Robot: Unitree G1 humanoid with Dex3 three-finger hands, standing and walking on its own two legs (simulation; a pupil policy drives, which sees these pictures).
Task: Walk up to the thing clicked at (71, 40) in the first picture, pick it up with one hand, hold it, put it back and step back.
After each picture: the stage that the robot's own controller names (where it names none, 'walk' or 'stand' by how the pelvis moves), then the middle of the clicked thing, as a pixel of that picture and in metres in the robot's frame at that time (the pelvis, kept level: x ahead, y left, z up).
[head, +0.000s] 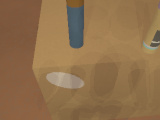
stand; (75, 22) +0.63 +0.04 +0.07
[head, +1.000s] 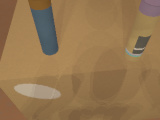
rise first; (45, 26) +0.53 +0.19 +0.10
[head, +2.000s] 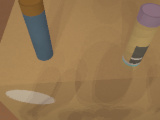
rise first; (39, 32) +0.50 +0.17 +0.10
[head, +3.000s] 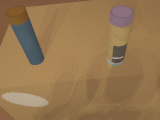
walk; (27, 38) +0.53 +0.24 +0.08
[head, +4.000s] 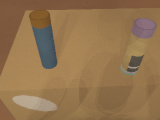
stand; (45, 42) +0.52 +0.17 +0.07
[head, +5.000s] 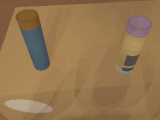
stand; (35, 43) +0.49 +0.19 +0.07
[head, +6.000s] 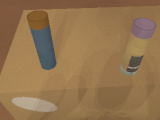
stand; (43, 43) +0.51 +0.17 +0.07
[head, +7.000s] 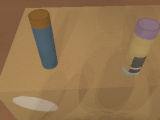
stand; (45, 42) +0.51 +0.17 +0.07
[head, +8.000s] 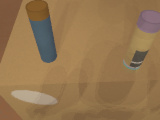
rise first; (43, 35) +0.52 +0.17 +0.07
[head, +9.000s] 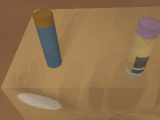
rise first; (49, 42) +0.51 +0.18 +0.07
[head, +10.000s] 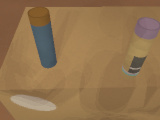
go down; (44, 41) +0.51 +0.16 +0.08
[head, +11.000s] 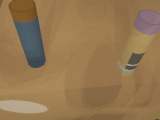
go down; (30, 38) +0.48 +0.17 +0.10
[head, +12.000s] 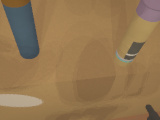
close in; (23, 26) +0.49 +0.17 +0.12
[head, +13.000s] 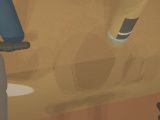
close; (0, 7) +0.52 +0.19 +0.15
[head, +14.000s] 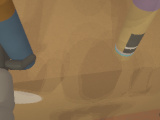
lift; (12, 37) +0.43 +0.19 +0.14
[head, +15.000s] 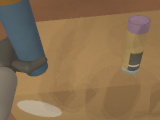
lift; (23, 34) +0.33 +0.15 +0.29
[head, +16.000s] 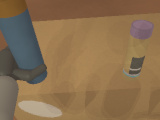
hold; (23, 43) +0.33 +0.17 +0.26
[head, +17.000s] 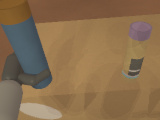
hold; (29, 49) +0.33 +0.16 +0.24
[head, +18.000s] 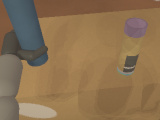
crouch; (27, 26) +0.41 +0.16 +0.25
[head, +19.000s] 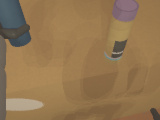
lower; (7, 5) +0.51 +0.17 +0.22
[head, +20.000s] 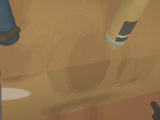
lower; out of the picture +0.52 +0.19 +0.15
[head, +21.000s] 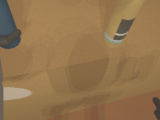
lower; out of the picture +0.52 +0.19 +0.15
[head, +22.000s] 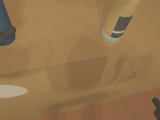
lower; out of the picture +0.52 +0.19 +0.15
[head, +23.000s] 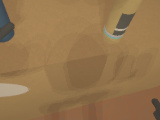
lower; out of the picture +0.53 +0.20 +0.16
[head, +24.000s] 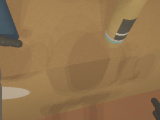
withdraw; out of the picture +0.52 +0.19 +0.15
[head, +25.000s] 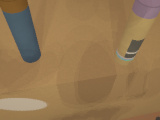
sink last; (23, 31) +0.49 +0.17 +0.12
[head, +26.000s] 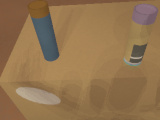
stand; (45, 34) +0.54 +0.19 +0.11
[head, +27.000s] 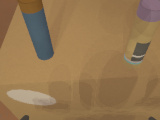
stand; (38, 30) +0.51 +0.18 +0.12
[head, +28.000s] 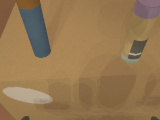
stand; (35, 27) +0.52 +0.19 +0.14
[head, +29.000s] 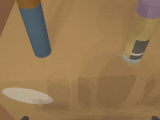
stand; (36, 27) +0.51 +0.19 +0.14
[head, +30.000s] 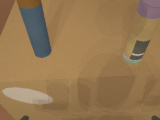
stand; (36, 27) +0.51 +0.19 +0.14
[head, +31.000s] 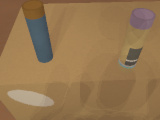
stand; (39, 35) +0.53 +0.19 +0.10
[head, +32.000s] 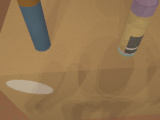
walk; (35, 23) +0.54 +0.19 +0.09
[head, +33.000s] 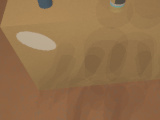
walk; out of the picture +0.78 +0.22 +0.11
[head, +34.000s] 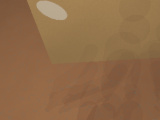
stand; out of the picture +1.08 +0.18 +0.10
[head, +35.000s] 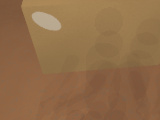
stand; out of the picture +1.08 +0.21 +0.08
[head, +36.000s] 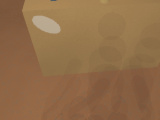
stand; out of the picture +1.11 +0.20 +0.07
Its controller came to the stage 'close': yes
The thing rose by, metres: 0.20
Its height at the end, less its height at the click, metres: +0.00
